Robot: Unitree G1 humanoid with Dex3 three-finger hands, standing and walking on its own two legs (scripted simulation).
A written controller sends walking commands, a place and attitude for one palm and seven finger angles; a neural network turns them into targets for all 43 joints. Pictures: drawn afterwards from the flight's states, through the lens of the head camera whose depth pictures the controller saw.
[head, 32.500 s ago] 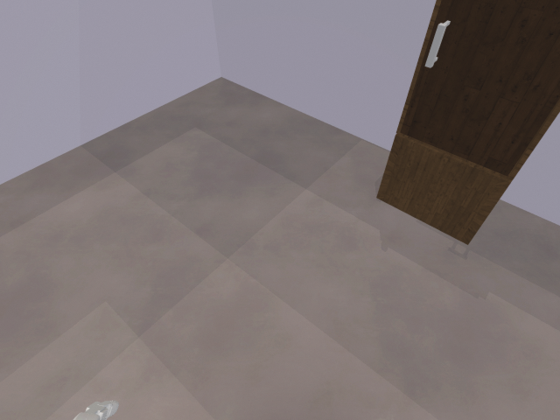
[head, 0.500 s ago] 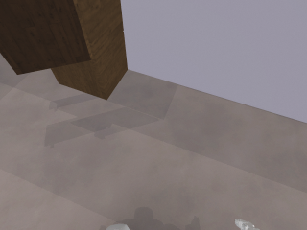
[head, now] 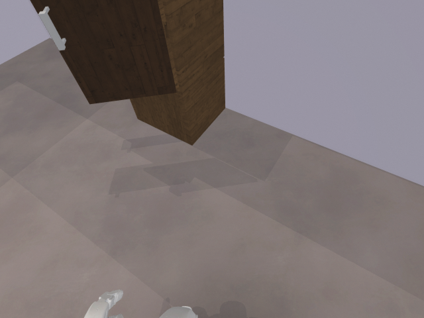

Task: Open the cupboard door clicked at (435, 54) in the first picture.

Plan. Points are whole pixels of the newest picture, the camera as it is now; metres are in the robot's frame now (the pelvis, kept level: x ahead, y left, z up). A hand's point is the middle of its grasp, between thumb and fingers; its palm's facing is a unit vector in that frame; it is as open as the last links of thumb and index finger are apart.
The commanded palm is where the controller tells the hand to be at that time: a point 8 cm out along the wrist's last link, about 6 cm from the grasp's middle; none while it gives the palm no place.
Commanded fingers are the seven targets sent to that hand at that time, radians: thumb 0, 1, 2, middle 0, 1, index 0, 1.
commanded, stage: turn to face it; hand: left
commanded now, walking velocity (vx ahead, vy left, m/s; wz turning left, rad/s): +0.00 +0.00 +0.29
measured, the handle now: (54, 28) +1.02 +0.61 +0.04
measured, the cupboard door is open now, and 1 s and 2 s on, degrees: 41 41 41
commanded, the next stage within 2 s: take the last steps up to it in 0.12 s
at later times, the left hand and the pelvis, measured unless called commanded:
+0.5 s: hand out of the picture -0.01 +0.23 -0.17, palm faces +0.22 -0.96 -0.20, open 7.4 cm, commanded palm none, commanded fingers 0.00 0.90 0.90 -0.20 -0.30 -0.20 -0.30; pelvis +0.02 +0.03 +0.01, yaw +10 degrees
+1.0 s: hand (115, 286) +0.20 +0.24 -0.14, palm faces +0.30 -0.93 -0.23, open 7.2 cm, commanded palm none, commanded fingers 0.00 0.90 0.90 -0.20 -0.30 -0.20 -0.30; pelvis +0.17 +0.04 +0.01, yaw +15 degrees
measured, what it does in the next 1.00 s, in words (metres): walks ahead, turning left: left foot, then right foot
